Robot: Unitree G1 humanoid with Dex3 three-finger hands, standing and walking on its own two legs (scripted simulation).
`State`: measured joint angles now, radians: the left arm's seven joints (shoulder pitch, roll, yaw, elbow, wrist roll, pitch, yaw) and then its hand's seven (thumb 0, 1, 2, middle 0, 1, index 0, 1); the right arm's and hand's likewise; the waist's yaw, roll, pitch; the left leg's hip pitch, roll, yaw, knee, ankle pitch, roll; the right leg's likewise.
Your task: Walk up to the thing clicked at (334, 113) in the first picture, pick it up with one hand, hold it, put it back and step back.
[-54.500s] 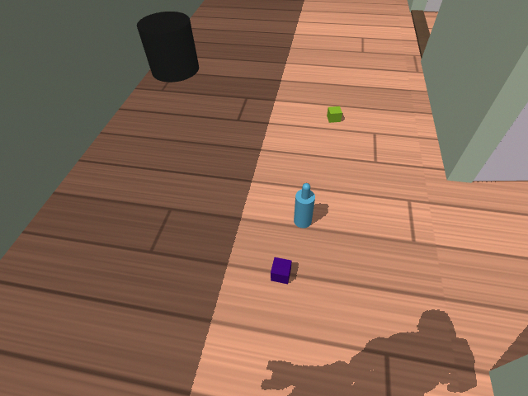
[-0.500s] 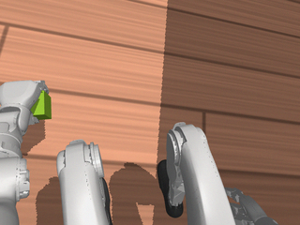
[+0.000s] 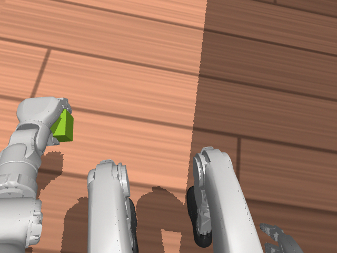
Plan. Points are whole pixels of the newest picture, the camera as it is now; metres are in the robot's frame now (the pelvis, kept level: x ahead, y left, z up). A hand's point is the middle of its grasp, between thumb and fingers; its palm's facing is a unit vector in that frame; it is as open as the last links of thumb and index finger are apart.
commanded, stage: lift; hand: left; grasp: from above
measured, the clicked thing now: (55, 126) +0.43 +0.29 -0.15
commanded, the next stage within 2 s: hold in 1.28 s
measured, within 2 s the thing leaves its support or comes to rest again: neither
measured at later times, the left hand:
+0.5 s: hand (2, 129) +0.36 +0.27 +0.07, palm faces -0.42 -0.07 -0.90, open 9.9 cm
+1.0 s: hand out of the picture +0.35 +0.25 +0.22, palm faces -0.44 -0.07 -0.89, open 9.9 cm
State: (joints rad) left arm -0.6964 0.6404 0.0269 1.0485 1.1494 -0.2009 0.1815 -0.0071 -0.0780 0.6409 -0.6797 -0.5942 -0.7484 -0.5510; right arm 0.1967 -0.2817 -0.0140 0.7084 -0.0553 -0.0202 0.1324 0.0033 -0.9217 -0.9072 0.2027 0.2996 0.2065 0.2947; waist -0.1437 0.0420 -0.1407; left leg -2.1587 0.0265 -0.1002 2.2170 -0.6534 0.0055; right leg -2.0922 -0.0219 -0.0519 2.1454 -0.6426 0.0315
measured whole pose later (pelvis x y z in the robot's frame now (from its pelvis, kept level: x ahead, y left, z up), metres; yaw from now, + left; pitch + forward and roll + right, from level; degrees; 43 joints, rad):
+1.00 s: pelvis +0.04 +0.00 +0.30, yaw +3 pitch +15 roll -2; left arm -0.31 0.44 -0.15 0.77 1.04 -0.07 0.10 -0.01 -0.06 0.62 -0.66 -0.64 -0.74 -0.55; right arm 0.25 -0.25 -0.04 0.72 0.04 -0.02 -0.06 0.01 -0.91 -0.91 0.20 0.30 0.21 0.30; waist -0.06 0.03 -0.13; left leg -0.94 0.05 0.00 1.14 -0.46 0.00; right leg -0.92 -0.01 -0.01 1.10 -0.44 0.02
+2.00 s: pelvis +0.09 +0.00 +0.37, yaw +3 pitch +6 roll +0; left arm -0.25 0.43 -0.18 0.65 1.02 -0.07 -0.02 -0.01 -0.06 0.63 -0.67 -0.60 -0.75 -0.54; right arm 0.23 -0.26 -0.04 0.68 0.06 0.06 -0.06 0.01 -0.90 -0.90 0.20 0.30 0.21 0.29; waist -0.01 0.04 -0.06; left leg -0.43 0.03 0.05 0.66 -0.32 0.00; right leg -0.44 -0.02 0.02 0.65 -0.31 0.02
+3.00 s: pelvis +0.08 +0.00 +0.38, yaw +2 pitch +1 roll +0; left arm -0.21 0.43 -0.20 0.57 0.99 -0.07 -0.06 -0.01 -0.07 0.63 -0.68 -0.62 -0.75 -0.54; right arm 0.18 -0.25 -0.02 0.65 0.08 0.10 -0.08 0.01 -0.90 -0.90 0.20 0.30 0.21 0.29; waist 0.01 0.05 -0.01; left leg -0.28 0.03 0.06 0.50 -0.25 -0.01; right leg -0.30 -0.02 0.03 0.52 -0.25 0.02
